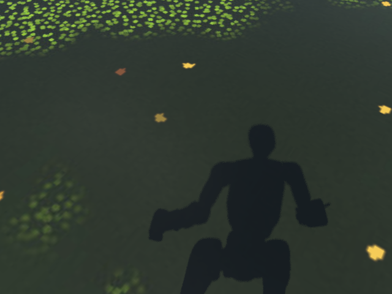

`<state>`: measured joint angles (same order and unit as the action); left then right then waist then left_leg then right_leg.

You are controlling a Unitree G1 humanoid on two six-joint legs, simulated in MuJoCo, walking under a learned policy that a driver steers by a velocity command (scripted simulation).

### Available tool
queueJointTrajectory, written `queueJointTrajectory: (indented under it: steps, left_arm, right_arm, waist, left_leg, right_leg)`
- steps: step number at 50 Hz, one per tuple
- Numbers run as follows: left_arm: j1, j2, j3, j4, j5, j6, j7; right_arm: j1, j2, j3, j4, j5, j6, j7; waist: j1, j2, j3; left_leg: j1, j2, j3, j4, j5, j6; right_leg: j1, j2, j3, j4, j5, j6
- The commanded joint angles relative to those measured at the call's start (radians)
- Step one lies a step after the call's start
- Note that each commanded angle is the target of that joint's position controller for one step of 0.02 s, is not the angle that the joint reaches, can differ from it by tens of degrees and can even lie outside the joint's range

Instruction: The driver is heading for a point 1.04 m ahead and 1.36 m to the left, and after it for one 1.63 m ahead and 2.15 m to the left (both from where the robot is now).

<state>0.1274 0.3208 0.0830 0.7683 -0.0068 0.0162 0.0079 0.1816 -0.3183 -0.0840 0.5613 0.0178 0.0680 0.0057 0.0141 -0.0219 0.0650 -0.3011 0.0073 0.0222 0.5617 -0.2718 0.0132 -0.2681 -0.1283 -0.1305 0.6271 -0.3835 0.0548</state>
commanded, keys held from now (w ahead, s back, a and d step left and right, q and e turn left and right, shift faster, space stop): q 1.00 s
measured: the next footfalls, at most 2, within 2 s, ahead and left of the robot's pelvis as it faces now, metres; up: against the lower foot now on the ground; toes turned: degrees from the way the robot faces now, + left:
right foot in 0.46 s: +0.09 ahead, -0.11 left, +0.00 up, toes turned +21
left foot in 0.88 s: -0.03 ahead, +0.14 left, +0.00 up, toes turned +33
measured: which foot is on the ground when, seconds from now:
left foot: down 0.00-0.46, up 0.48-0.86, down 0.88-1.00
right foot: up 0.00-0.44, down 0.46-0.88, up 0.90-1.00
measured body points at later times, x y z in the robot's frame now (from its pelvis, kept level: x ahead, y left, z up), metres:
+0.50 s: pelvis +0.01 -0.01 +0.00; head +0.04 -0.01 +0.45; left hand +0.08 +0.31 -0.08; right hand +0.26 -0.23 -0.08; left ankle +0.00 +0.11 -0.72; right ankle +0.05 -0.12 -0.73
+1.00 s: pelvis -0.02 +0.03 +0.01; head +0.00 +0.08 +0.45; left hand -0.06 +0.36 -0.11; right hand +0.28 -0.11 -0.06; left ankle -0.06 +0.12 -0.73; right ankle +0.04 -0.11 -0.65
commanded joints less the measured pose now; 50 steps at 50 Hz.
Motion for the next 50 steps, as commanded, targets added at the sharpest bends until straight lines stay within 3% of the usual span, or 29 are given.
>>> queueJointTrajectory:
  steps: [1, 2, 3, 4, 5, 7, 11, 16, 20, 22, 23, 24, 25, 26, 28, 29, 32, 35, 37, 40, 42, 43, 44, 45, 46, 47, 49, 50]
  left_arm:
    - [-0.069, 0.086, 0.015, -0.110, 0.032, -0.021, 0.004]
    - [-0.095, 0.119, 0.026, -0.113, 0.006, -0.016, 0.011]
    - [-0.080, 0.122, 0.030, -0.105, 0.000, -0.013, 0.016]
    - [-0.066, 0.125, 0.034, -0.088, 0.008, -0.010, 0.024]
    - [-0.049, 0.129, 0.036, -0.085, 0.015, -0.007, 0.025]
    - [-0.023, 0.113, 0.034, -0.077, 0.012, -0.009, 0.020]
    - [-0.054, 0.083, 0.021, -0.089, 0.009, -0.013, 0.019]
    - [-0.066, 0.085, 0.019, -0.102, 0.002, -0.025, 0.005]
    - [-0.038, 0.091, 0.023, -0.108, -0.004, -0.043, -0.011]
    - [0.025, 0.092, 0.029, -0.091, 0.001, -0.051, -0.016]
    - [0.053, 0.137, 0.041, -0.090, 0.013, -0.050, -0.011]
    - [0.017, 0.221, 0.055, -0.103, 0.027, -0.039, -0.003]
    - [0.029, 0.196, 0.051, -0.105, 0.048, -0.040, -0.004]
    - [-0.011, 0.148, 0.034, -0.123, 0.040, -0.042, 0.002]
    - [-0.072, 0.096, 0.018, -0.137, 0.017, -0.036, 0.015]
    - [-0.068, 0.092, 0.014, -0.137, 0.010, -0.033, 0.021]
    - [-0.010, 0.107, 0.017, -0.128, 0.021, -0.016, 0.034]
    - [0.013, 0.143, 0.031, -0.123, 0.019, -0.005, 0.031]
    - [-0.003, 0.168, 0.040, -0.125, 0.012, 0.000, 0.022]
    - [-0.004, 0.184, 0.047, -0.118, -0.005, -0.002, 0.009]
    - [-0.023, 0.184, 0.047, -0.114, -0.026, -0.005, 0.006]
    - [-0.001, 0.157, 0.040, -0.101, -0.032, -0.010, 0.004]
    - [0.054, 0.109, 0.027, -0.086, -0.012, -0.014, -0.001]
    - [0.040, 0.034, -0.004, -0.138, 0.055, -0.015, -0.005]
    - [-0.063, 0.093, 0.013, -0.163, 0.029, -0.017, 0.008]
    - [-0.084, 0.124, 0.024, -0.163, 0.004, -0.013, 0.015]
    - [-0.057, 0.132, 0.033, -0.137, 0.010, -0.007, 0.027]
    - [-0.041, 0.132, 0.034, -0.133, 0.017, -0.005, 0.027]
  right_arm:
    - [0.138, -0.256, -0.069, -0.073, -0.044, -0.041, -0.006]
    - [0.108, -0.223, -0.057, -0.063, -0.046, -0.062, 0.002]
    - [0.058, -0.197, -0.051, -0.054, -0.029, -0.071, -0.002]
    - [0.018, -0.169, -0.041, -0.058, -0.013, -0.070, -0.009]
    - [-0.015, -0.164, -0.034, -0.062, -0.008, -0.065, -0.015]
    - [-0.025, -0.156, -0.027, -0.068, -0.017, -0.062, -0.026]
    - [-0.005, -0.167, -0.032, -0.059, -0.013, -0.056, -0.036]
    - [-0.016, -0.185, -0.040, -0.062, -0.014, -0.044, -0.029]
    - [-0.042, -0.182, -0.040, -0.065, -0.003, -0.034, -0.022]
    - [-0.073, -0.169, -0.036, -0.069, 0.011, -0.028, -0.027]
    - [-0.044, -0.136, -0.027, -0.067, 0.008, -0.028, -0.030]
    - [0.026, -0.090, -0.016, -0.070, -0.001, -0.032, -0.028]
    - [0.010, -0.168, -0.040, -0.071, -0.005, -0.040, -0.031]
    - [0.027, -0.219, -0.061, -0.053, -0.005, -0.041, -0.031]
    - [0.045, -0.187, -0.062, -0.015, 0.000, -0.023, -0.033]
    - [0.043, -0.160, -0.055, -0.014, 0.002, -0.016, -0.031]
    - [-0.021, -0.108, -0.035, -0.043, 0.014, -0.017, -0.023]
    - [-0.058, -0.085, -0.019, -0.065, 0.003, -0.019, -0.014]
    - [-0.055, -0.079, -0.013, -0.070, 0.001, -0.019, -0.007]
    - [-0.028, -0.098, -0.021, -0.066, 0.005, -0.011, 0.003]
    - [0.023, -0.098, -0.028, -0.052, 0.005, -0.006, 0.010]
    - [0.064, -0.112, -0.039, -0.037, 0.003, -0.006, 0.005]
    - [0.106, -0.175, -0.060, -0.032, 0.003, -0.009, -0.005]
    - [0.107, -0.294, -0.077, -0.066, -0.005, -0.018, -0.022]
    - [0.128, -0.257, -0.065, -0.071, -0.045, -0.045, -0.005]
    - [0.094, -0.226, -0.053, -0.057, -0.045, -0.065, 0.001]
    - [0.006, -0.170, -0.036, -0.050, -0.009, -0.070, -0.010]
    - [-0.023, -0.165, -0.029, -0.053, -0.004, -0.066, -0.017]
  waist:
    - [-0.089, 0.277, -0.234]
    - [-0.077, 0.190, -0.192]
    - [-0.046, 0.163, -0.152]
    - [-0.029, 0.135, -0.137]
    - [-0.010, 0.146, -0.130]
    - [0.003, 0.160, -0.154]
    - [-0.019, 0.161, -0.150]
    - [-0.034, 0.179, -0.134]
    - [-0.024, 0.191, -0.151]
    - [0.020, 0.175, -0.161]
    - [0.012, 0.103, -0.185]
    - [-0.057, -0.165, -0.168]
    - [-0.021, -0.235, -0.139]
    - [-0.035, -0.150, -0.121]
    - [-0.047, -0.102, -0.085]
    - [-0.036, -0.105, -0.074]
    - [0.009, -0.134, -0.082]
    - [0.035, -0.146, -0.116]
    - [0.034, -0.156, -0.127]
    - [0.023, -0.168, -0.129]
    - [-0.019, -0.151, -0.132]
    - [-0.037, -0.117, -0.141]
    - [-0.038, 0.045, -0.159]
    - [-0.002, 0.368, -0.161]
    - [-0.095, 0.271, -0.227]
    - [-0.075, 0.193, -0.173]
    - [-0.031, 0.140, -0.122]
    - [-0.013, 0.149, -0.120]
  left_leg:
    - [0.316, 0.395, -0.556, -0.186, 0.699, 0.346]
    - [0.280, 0.341, -0.470, -0.206, 0.598, 0.322]
    - [0.242, 0.281, -0.401, -0.210, 0.495, 0.264]
    - [0.221, 0.241, -0.366, -0.210, 0.429, 0.222]
    - [0.177, 0.216, -0.342, -0.215, 0.435, 0.210]
    - [0.159, 0.190, -0.328, -0.223, 0.431, 0.212]
    - [0.182, 0.173, -0.368, -0.214, 0.331, 0.214]
    - [0.118, 0.160, -0.466, -0.196, 0.226, 0.219]
    - [0.135, 0.142, -0.549, -0.151, 0.302, 0.203]
    - [0.094, 0.094, -0.538, -0.099, 0.280, 0.152]
    - [0.008, 0.045, -0.486, -0.019, 0.126, 0.098]
    - [-0.172, -0.113, -0.286, 0.183, -0.224, 0.026]
    - [-0.270, -0.133, -0.194, 0.419, -0.399, -0.027]
    - [-0.279, -0.076, -0.199, 0.561, -0.337, -0.052]
    - [-0.300, -0.058, -0.174, 0.649, -0.218, -0.086]
    - [-0.320, -0.052, -0.162, 0.676, -0.182, -0.100]
    - [-0.335, -0.025, -0.089, 0.564, -0.138, -0.123]
    - [-0.278, 0.018, -0.056, 0.407, -0.153, -0.127]
    - [-0.186, 0.027, -0.019, 0.304, -0.150, -0.114]
    - [-0.096, 0.018, 0.020, 0.164, -0.113, -0.084]
    - [0.009, 0.000, 0.047, -0.019, 0.009, -0.039]
    - [0.114, -0.021, 0.042, -0.122, 0.098, -0.005]
    - [0.280, 0.054, -0.099, -0.183, 0.342, 0.044]
    - [0.405, 0.330, -0.485, -0.152, 0.752, 0.200]
    - [0.310, 0.396, -0.561, -0.192, 0.672, 0.352]
    - [0.273, 0.336, -0.470, -0.209, 0.565, 0.318]
    - [0.225, 0.239, -0.372, -0.210, 0.424, 0.220]
    - [0.188, 0.214, -0.349, -0.211, 0.452, 0.211]
  right_leg:
    - [-0.388, 0.112, 0.140, 0.538, -0.327, 0.021]
    - [-0.400, 0.090, 0.179, 0.602, -0.256, 0.009]
    - [-0.404, 0.075, 0.191, 0.581, -0.164, -0.003]
    - [-0.397, 0.065, 0.200, 0.549, -0.098, -0.003]
    - [-0.360, 0.075, 0.197, 0.539, -0.043, 0.004]
    - [-0.313, 0.102, 0.190, 0.520, 0.023, 0.016]
    - [-0.296, 0.125, 0.204, 0.311, 0.046, 0.034]
    - [-0.194, 0.156, 0.219, 0.136, 0.013, 0.024]
    - [-0.110, 0.174, 0.221, -0.015, 0.020, -0.002]
    - [0.028, 0.163, 0.203, -0.230, 0.192, -0.029]
    - [0.148, 0.046, 0.285, -0.276, 0.283, -0.071]
    - [0.226, -0.159, 0.503, -0.298, 0.474, -0.191]
    - [0.161, -0.283, 0.645, -0.330, 0.533, -0.336]
    - [0.135, -0.269, 0.579, -0.321, 0.508, -0.341]
    - [0.127, -0.149, 0.405, -0.303, 0.423, -0.260]
    - [0.137, -0.133, 0.362, -0.301, 0.452, -0.259]
    - [0.206, -0.112, 0.272, -0.309, 0.500, -0.274]
    - [0.255, -0.147, 0.238, -0.299, 0.540, -0.287]
    - [0.217, -0.160, 0.201, -0.297, 0.567, -0.284]
    - [0.199, -0.180, 0.175, -0.270, 0.566, -0.267]
    - [0.169, -0.175, 0.140, -0.202, 0.526, -0.222]
    - [0.114, -0.149, 0.100, -0.127, 0.452, -0.171]
    - [-0.036, -0.080, 0.014, 0.057, 0.265, -0.085]
    - [-0.345, 0.064, -0.020, 0.373, -0.293, 0.017]
    - [-0.389, 0.111, 0.148, 0.539, -0.328, 0.022]
    - [-0.401, 0.090, 0.181, 0.591, -0.251, 0.009]
    - [-0.398, 0.067, 0.200, 0.540, -0.094, 0.001]
    - [-0.362, 0.080, 0.196, 0.538, -0.039, 0.011]
Velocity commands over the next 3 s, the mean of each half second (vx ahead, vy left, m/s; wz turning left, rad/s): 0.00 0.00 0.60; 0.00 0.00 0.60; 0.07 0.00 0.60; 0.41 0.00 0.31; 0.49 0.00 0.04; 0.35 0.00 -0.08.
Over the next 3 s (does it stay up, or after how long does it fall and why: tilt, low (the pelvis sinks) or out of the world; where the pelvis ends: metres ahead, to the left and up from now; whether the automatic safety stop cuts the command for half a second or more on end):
stays up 0.29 0.70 0.00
